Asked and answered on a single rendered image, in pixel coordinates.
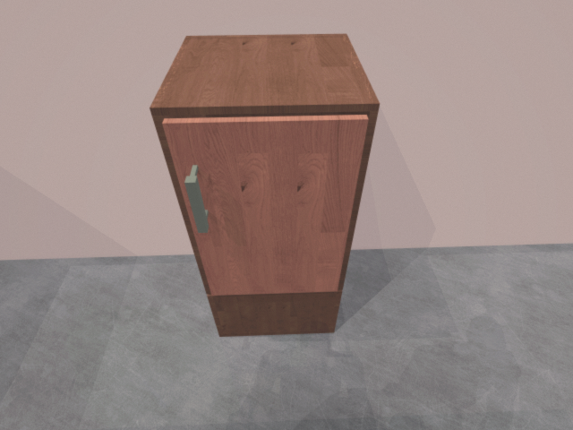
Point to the handle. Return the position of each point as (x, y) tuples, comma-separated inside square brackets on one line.
[(194, 194)]

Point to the cupboard door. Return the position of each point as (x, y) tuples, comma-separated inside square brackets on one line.
[(279, 191)]

